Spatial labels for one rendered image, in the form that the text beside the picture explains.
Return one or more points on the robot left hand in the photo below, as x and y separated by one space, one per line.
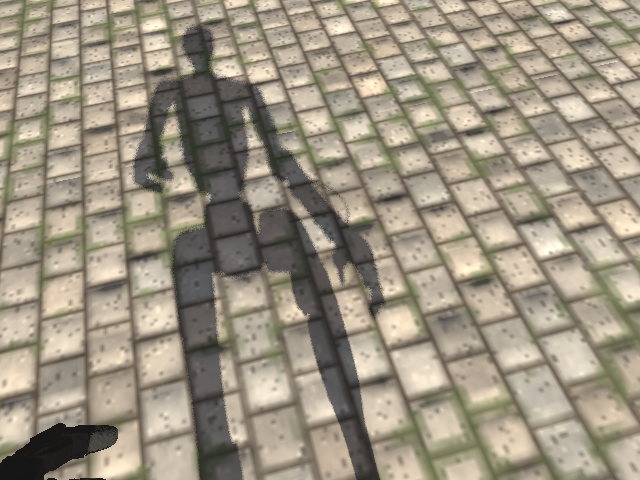
54 447

